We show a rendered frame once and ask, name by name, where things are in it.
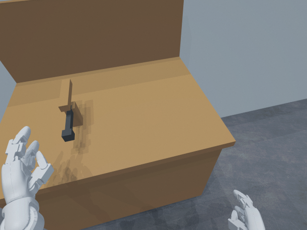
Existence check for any left robot forearm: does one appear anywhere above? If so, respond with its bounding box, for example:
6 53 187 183
0 197 45 230

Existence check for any tap lever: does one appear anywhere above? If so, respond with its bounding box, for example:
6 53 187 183
61 109 75 142

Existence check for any counter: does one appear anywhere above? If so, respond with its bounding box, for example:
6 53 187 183
0 0 236 230

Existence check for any robot left hand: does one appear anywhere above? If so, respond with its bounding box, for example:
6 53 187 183
1 126 54 204

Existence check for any robot right hand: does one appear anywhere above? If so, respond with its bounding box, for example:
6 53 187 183
228 190 265 230

